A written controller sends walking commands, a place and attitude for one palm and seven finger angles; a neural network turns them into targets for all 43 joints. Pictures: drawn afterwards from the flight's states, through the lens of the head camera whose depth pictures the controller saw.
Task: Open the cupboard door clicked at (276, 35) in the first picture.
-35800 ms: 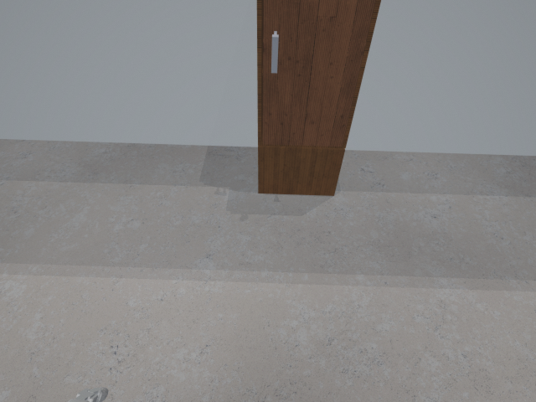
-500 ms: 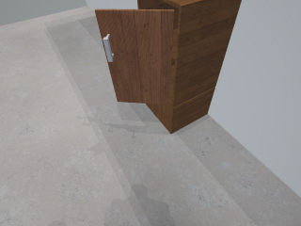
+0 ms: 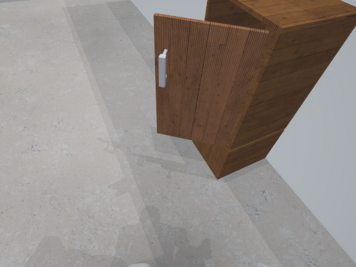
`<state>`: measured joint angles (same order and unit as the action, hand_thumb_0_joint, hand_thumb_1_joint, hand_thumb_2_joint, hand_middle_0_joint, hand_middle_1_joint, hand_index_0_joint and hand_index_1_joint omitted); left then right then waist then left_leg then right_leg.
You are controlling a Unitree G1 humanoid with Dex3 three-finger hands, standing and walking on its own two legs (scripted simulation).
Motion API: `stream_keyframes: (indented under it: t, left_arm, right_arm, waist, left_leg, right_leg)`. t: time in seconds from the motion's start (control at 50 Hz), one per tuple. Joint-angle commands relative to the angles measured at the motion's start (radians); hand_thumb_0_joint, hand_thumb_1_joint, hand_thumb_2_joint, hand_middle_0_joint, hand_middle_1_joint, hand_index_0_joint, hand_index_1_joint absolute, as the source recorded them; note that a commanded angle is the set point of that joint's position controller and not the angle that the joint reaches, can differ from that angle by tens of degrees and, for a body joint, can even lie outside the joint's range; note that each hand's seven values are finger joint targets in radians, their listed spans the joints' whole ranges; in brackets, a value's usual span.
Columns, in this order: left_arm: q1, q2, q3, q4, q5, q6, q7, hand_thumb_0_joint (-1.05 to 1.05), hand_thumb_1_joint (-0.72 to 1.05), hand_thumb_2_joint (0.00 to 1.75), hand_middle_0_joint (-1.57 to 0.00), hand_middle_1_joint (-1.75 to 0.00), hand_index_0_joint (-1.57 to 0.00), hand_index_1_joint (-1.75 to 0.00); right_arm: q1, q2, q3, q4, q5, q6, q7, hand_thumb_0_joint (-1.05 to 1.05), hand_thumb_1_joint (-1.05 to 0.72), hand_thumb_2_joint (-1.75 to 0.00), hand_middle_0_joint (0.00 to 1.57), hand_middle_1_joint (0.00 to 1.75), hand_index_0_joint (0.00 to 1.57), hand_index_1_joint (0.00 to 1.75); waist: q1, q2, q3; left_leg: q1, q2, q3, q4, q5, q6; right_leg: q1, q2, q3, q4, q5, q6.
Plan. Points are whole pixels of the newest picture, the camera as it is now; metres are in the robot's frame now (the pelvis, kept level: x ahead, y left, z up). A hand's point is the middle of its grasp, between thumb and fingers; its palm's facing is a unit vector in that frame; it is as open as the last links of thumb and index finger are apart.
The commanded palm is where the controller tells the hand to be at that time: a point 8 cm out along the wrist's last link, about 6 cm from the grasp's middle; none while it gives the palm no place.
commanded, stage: take the last steps up to it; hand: left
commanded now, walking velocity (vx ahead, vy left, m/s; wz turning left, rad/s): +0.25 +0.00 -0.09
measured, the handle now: (163, 68) +0.75 +0.14 +0.01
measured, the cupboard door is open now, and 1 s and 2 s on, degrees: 52 52 52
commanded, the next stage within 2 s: come to a stop and stand still in 0.32 s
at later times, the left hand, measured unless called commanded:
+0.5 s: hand (134, 221) +0.25 +0.15 -0.16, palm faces -0.08 -0.98 -0.17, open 7.4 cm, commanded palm none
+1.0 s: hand (116, 240) +0.20 +0.18 -0.16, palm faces -0.02 -0.96 -0.27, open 7.4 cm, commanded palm none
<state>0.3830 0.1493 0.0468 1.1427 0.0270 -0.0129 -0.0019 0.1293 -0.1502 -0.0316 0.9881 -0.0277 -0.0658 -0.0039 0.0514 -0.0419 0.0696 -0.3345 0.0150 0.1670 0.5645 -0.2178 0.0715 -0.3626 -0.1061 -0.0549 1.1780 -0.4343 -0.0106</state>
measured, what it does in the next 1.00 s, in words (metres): walks ahead: right foot, then left foot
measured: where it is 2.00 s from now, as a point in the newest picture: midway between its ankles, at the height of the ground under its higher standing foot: outside the picture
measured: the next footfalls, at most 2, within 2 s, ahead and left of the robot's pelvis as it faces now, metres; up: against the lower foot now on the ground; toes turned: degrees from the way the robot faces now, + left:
right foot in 0.40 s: +0.19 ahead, -0.13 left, +0.00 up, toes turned -9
left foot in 0.64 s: +0.18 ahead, +0.09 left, +0.00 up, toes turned -2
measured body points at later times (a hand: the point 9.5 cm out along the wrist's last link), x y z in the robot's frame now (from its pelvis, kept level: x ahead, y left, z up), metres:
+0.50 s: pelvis +0.14 -0.01 +0.00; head +0.18 -0.02 +0.45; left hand +0.25 +0.20 -0.14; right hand +0.05 -0.21 -0.15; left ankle +0.08 +0.08 -0.70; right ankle +0.15 -0.12 -0.73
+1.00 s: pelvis +0.15 -0.02 +0.00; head +0.18 -0.03 +0.45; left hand +0.20 +0.23 -0.14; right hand +0.23 -0.27 -0.15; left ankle +0.20 +0.10 -0.73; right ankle +0.11 -0.12 -0.73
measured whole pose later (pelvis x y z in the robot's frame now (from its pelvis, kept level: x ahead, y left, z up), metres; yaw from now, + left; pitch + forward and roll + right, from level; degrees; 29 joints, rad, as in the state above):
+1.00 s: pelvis +0.15 -0.02 +0.00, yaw -4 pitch +0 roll +1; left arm 0.23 0.20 0.05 1.00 0.03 0.04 0.03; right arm 0.12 -0.19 -0.05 0.99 -0.01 0.04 -0.03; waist 0.02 0.01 0.07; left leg -0.33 0.04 0.09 0.58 -0.27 0.00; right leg -0.22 -0.01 -0.03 0.57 -0.35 -0.02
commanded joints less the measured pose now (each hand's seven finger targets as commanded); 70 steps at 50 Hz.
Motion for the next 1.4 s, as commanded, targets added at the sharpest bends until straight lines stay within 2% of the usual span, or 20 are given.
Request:
stream_keyframes:
  t: [0.0, 0.22, 0.28, 0.34, 0.36, 0.4, 0.42, 0.46, 0.5, 0.6, 0.64, 0.72, 0.86, 0.92, 0.96, 0.98, 1.1, 1.14, 1.2, 1.38]
  left_arm:
    - [0.027, 0.027, 0.011, -0.080, 0.003, -0.015, -0.002, 0.00, 0.90, 0.90, -0.20, -0.30, -0.20, -0.30]
    - [-0.203, 0.045, 0.007, -0.187, -0.002, -0.002, -0.008, 0.00, 0.90, 0.90, -0.20, -0.30, -0.20, -0.30]
    - [-0.244, 0.058, 0.002, -0.200, -0.004, -0.004, -0.005, 0.00, 0.90, 0.90, -0.20, -0.30, -0.20, -0.30]
    - [-0.173, 0.063, 0.004, -0.173, -0.002, -0.015, -0.003, 0.00, 0.90, 0.90, -0.20, -0.30, -0.20, -0.30]
    - [-0.117, 0.090, 0.010, -0.153, -0.003, -0.021, 0.000, 0.00, 0.90, 0.90, -0.20, -0.30, -0.20, -0.30]
    - [0.045, 0.217, 0.036, -0.097, -0.010, -0.035, 0.013, 0.00, 0.90, 0.90, -0.20, -0.30, -0.20, -0.30]
    - [0.060, 0.222, 0.031, -0.097, -0.015, -0.035, 0.022, 0.00, 0.90, 0.90, -0.20, -0.30, -0.20, -0.30]
    - [-0.066, 0.157, 0.017, -0.117, -0.011, -0.043, 0.038, 0.00, 0.90, 0.90, -0.20, -0.30, -0.20, -0.30]
    - [-0.133, 0.147, 0.014, -0.132, -0.010, -0.034, 0.045, 0.00, 0.90, 0.90, -0.20, -0.30, -0.20, -0.30]
    - [-0.178, 0.139, 0.020, -0.143, -0.022, 0.004, 0.049, 0.00, 0.90, 0.90, -0.20, -0.30, -0.20, -0.30]
    - [-0.145, 0.100, 0.013, -0.161, -0.026, 0.024, 0.048, 0.00, 0.90, 0.90, -0.20, -0.30, -0.20, -0.30]
    - [-0.160, 0.099, 0.012, -0.159, -0.020, 0.060, 0.042, 0.00, 0.90, 0.90, -0.20, -0.30, -0.20, -0.30]
    - [-0.115, 0.102, 0.018, -0.172, -0.017, 0.057, 0.036, 0.00, 0.90, 0.90, -0.20, -0.30, -0.20, -0.30]
    - [-0.042, 0.120, 0.019, -0.170, -0.006, 0.043, 0.033, 0.00, 0.90, 0.90, -0.20, -0.30, -0.20, -0.30]
    - [-0.100, 0.222, 0.027, -0.186, 0.003, 0.031, 0.036, 0.00, 0.90, 0.90, -0.20, -0.30, -0.20, -0.30]
    - [-0.123, 0.218, 0.018, -0.196, 0.001, 0.024, 0.033, 0.00, 0.90, 0.90, -0.20, -0.30, -0.20, -0.30]
    - [-0.146, 0.175, 0.008, -0.166, -0.005, 0.004, 0.039, 0.00, 0.90, 0.90, -0.20, -0.30, -0.20, -0.30]
    - [-0.135, 0.173, 0.007, -0.146, -0.014, 0.001, 0.039, 0.00, 0.90, 0.90, -0.20, -0.30, -0.20, -0.30]
    - [-0.102, 0.112, -0.008, -0.131, -0.028, 0.005, 0.035, 0.00, 0.90, 0.90, -0.20, -0.30, -0.20, -0.30]
    - [-0.116, 0.114, -0.015, -0.073, -0.023, 0.011, 0.028, 0.00, 0.90, 0.90, -0.20, -0.30, -0.20, -0.30]
  right_arm:
    - [0.168, -0.118, -0.020, 0.022, 0.002, -0.013, -0.021, 0.00, -0.90, -0.90, 0.20, 0.30, 0.20, 0.30]
    - [0.264, -0.114, -0.016, 0.070, -0.004, -0.013, -0.022, 0.00, -0.90, -0.90, 0.20, 0.30, 0.20, 0.30]
    - [0.290, -0.116, -0.014, 0.089, -0.006, -0.002, -0.023, 0.00, -0.90, -0.90, 0.20, 0.30, 0.20, 0.30]
    - [0.295, -0.111, -0.010, 0.111, -0.003, 0.006, -0.024, 0.00, -0.90, -0.90, 0.20, 0.30, 0.20, 0.30]
    - [0.293, -0.098, -0.007, 0.112, 0.005, 0.006, -0.022, 0.00, -0.90, -0.90, 0.20, 0.30, 0.20, 0.30]
    - [0.291, -0.053, 0.000, 0.085, 0.012, 0.007, -0.011, 0.00, -0.90, -0.90, 0.20, 0.30, 0.20, 0.30]
    - [0.241, -0.067, 0.000, 0.077, 0.018, 0.017, -0.014, 0.00, -0.90, -0.90, 0.20, 0.30, 0.20, 0.30]
    - [0.223, -0.037, 0.004, 0.082, 0.023, 0.030, -0.025, 0.00, -0.90, -0.90, 0.20, 0.30, 0.20, 0.30]
    - [0.243, -0.011, 0.009, 0.102, 0.031, 0.049, -0.029, 0.00, -0.90, -0.90, 0.20, 0.30, 0.20, 0.30]
    - [0.301, -0.041, -0.011, 0.123, 0.017, 0.075, -0.027, 0.00, -0.90, -0.90, 0.20, 0.30, 0.20, 0.30]
    - [0.245, -0.140, -0.030, 0.072, 0.010, 0.072, -0.035, 0.00, -0.90, -0.90, 0.20, 0.30, 0.20, 0.30]
    - [0.161, -0.161, -0.033, 0.033, 0.002, 0.077, -0.051, 0.00, -0.90, -0.90, 0.20, 0.30, 0.20, 0.30]
    - [0.104, -0.224, -0.055, -0.009, 0.001, 0.085, -0.052, 0.00, -0.90, -0.90, 0.20, 0.30, 0.20, 0.30]
    - [0.063, -0.208, -0.056, -0.025, 0.015, 0.090, -0.044, 0.00, -0.90, -0.90, 0.20, 0.30, 0.20, 0.30]
    - [0.045, -0.119, -0.041, -0.049, 0.026, 0.105, -0.027, 0.00, -0.90, -0.90, 0.20, 0.30, 0.20, 0.30]
    - [0.029, -0.116, -0.040, -0.050, 0.022, 0.112, -0.019, 0.00, -0.90, -0.90, 0.20, 0.30, 0.20, 0.30]
    - [0.060, -0.081, -0.024, 0.013, 0.025, 0.100, -0.019, 0.00, -0.90, -0.90, 0.20, 0.30, 0.20, 0.30]
    - [0.106, -0.077, -0.017, 0.043, 0.023, 0.085, -0.022, 0.00, -0.90, -0.90, 0.20, 0.30, 0.20, 0.30]
    - [0.098, -0.138, -0.012, 0.060, 0.013, 0.060, -0.036, 0.00, -0.90, -0.90, 0.20, 0.30, 0.20, 0.30]
    - [0.153, -0.093, 0.009, 0.118, 0.013, 0.066, -0.037, 0.00, -0.90, -0.90, 0.20, 0.30, 0.20, 0.30]
  waist:
    - [-0.033, 0.128, -0.025]
    - [-0.057, 0.074, 0.001]
    - [-0.071, 0.081, 0.009]
    - [-0.037, 0.082, -0.033]
    - [-0.018, 0.057, -0.061]
    - [0.025, -0.196, -0.105]
    - [0.045, -0.130, -0.098]
    - [-0.009, -0.097, -0.097]
    - [-0.045, -0.070, -0.123]
    - [-0.076, -0.011, -0.114]
    - [-0.046, 0.194, -0.115]
    - [-0.056, 0.214, -0.019]
    - [-0.062, 0.165, -0.159]
    - [-0.029, 0.080, -0.169]
    - [-0.050, -0.214, -0.064]
    - [-0.042, -0.141, -0.060]
    - [-0.061, -0.099, -0.044]
    - [-0.069, -0.074, -0.084]
    - [-0.034, 0.107, -0.095]
    - [-0.039, 0.034, 0.000]
  left_leg:
    - [0.079, 0.284, -0.254, -0.394, 0.014, 0.075]
    - [0.219, 0.276, -0.180, -0.386, 0.252, 0.113]
    - [0.207, 0.272, -0.184, -0.336, 0.274, 0.107]
    - [0.193, 0.212, -0.123, -0.206, 0.265, 0.044]
    - [0.133, 0.167, -0.088, -0.130, 0.207, 0.009]
    - [-0.196, -0.004, 0.028, 0.165, -0.240, -0.075]
    - [-0.183, 0.012, -0.046, 0.325, -0.443, -0.082]
    - [-0.156, 0.055, -0.151, 0.341, -0.353, -0.096]
    - [-0.074, 0.051, -0.143, 0.240, -0.295, -0.111]
    - [0.189, 0.044, -0.108, -0.121, 0.201, -0.108]
    - [0.154, 0.240, -0.286, -0.141, 0.638, 0.011]
    - [0.097, 0.313, -0.353, -0.231, 0.606, 0.122]
    - [0.248, 0.311, -0.306, -0.150, 0.666, 0.128]
    - [0.173, 0.210, -0.237, -0.053, 0.390, 0.035]
    - [-0.001, -0.003, -0.105, 0.108, -0.219, -0.083]
    - [0.043, 0.000, -0.150, 0.205, -0.307, -0.087]
    - [0.036, 0.001, -0.145, 0.102, -0.200, -0.097]
    - [0.147, 0.002, -0.150, -0.116, -0.040, -0.096]
    - [0.204, 0.153, -0.289, -0.176, 0.290, -0.023]
    - [0.129, 0.082, -0.224, -0.242, 0.016, -0.058]
  right_leg:
    - [-0.162, -0.033, 0.035, 0.023, 0.122, -0.004]
    - [-0.161, -0.012, 0.006, -0.396, 0.217, 0.007]
    - [-0.071, 0.015, -0.017, -0.501, 0.164, -0.003]
    - [0.107, 0.062, -0.060, -0.664, 0.243, -0.015]
    - [0.234, 0.041, -0.024, -0.709, 0.306, -0.028]
    - [0.513, -0.251, 0.337, -0.806, 0.498, -0.186]
    - [0.435, -0.344, 0.388, -0.871, 0.591, -0.270]
    - [0.383, -0.274, 0.257, -0.807, 1.008, -0.245]
    - [0.346, -0.224, 0.126, -0.782, 1.118, -0.199]
    - [0.145, -0.103, 0.041, -0.646, 0.707, -0.077]
    - [0.105, 0.012, -0.022, -0.582, 0.304, 0.007]
    - [0.024, 0.064, 0.030, -0.330, -0.142, 0.011]
    - [0.041, 0.082, 0.031, -0.422, -0.039, 0.013]
    - [0.190, 0.062, 0.059, -0.771, 0.277, 0.005]
    - [0.144, -0.207, 0.334, -0.902, 0.487, -0.125]
    - [0.058, -0.243, 0.311, -0.924, 0.424, -0.187]
    - [0.195, -0.115, 0.178, -0.800, 0.716, -0.166]
    - [0.210, -0.095, 0.176, -0.746, 0.669, -0.123]
    - [0.175, 0.011, 0.114, -0.759, 0.390, -0.023]
    - [0.206, 0.004, 0.129, -0.879, 0.216, -0.038]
